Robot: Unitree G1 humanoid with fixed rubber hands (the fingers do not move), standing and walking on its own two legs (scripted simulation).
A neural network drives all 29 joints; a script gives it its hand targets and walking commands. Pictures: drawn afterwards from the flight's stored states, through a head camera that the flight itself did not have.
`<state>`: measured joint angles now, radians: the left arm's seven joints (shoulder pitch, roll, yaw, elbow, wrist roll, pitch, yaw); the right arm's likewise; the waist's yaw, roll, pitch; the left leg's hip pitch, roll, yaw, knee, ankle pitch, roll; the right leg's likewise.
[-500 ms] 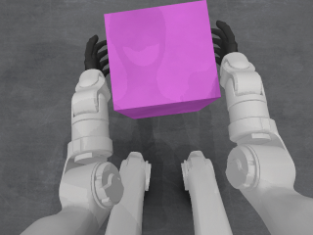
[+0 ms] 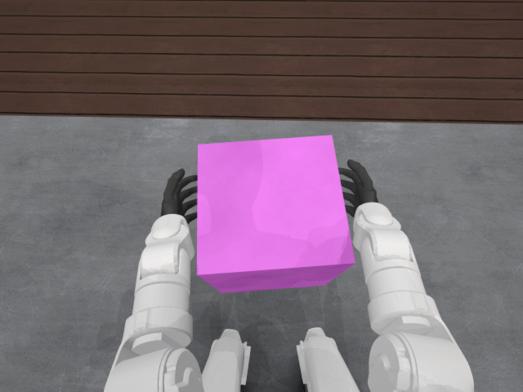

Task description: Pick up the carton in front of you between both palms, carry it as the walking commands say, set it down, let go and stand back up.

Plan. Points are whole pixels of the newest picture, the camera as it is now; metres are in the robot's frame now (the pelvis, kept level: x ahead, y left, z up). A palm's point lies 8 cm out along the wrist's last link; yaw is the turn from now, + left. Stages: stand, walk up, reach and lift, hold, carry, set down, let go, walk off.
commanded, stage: reach and lift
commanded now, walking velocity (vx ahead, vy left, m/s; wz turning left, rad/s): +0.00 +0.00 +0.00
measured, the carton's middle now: (269, 224) +0.41 +0.01 -0.11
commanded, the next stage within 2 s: hold in 1.64 s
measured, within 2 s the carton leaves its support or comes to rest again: neither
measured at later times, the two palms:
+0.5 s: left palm (136, 206) +0.35 +0.16 +0.11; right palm (407, 201) +0.35 -0.14 +0.11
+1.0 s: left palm (119, 202) +0.34 +0.16 +0.15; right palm (428, 200) +0.34 -0.14 +0.15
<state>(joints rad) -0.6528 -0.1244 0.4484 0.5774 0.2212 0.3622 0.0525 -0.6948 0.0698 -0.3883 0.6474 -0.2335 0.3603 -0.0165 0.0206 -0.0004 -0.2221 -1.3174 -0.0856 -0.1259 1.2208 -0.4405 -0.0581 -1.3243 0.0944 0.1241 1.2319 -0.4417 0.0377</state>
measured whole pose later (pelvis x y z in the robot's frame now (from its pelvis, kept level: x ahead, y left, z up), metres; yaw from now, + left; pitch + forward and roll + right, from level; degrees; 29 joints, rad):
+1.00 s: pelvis +0.04 +0.01 +0.12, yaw +0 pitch -3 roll +0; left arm -0.33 -0.17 0.31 0.39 0.30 0.61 -0.01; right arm -0.33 0.17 -0.30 0.39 -0.30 0.61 0.01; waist 0.00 0.00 -0.01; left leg -0.19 -0.04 -0.14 0.46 -0.22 -0.02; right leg -0.19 0.04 0.15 0.47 -0.22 0.02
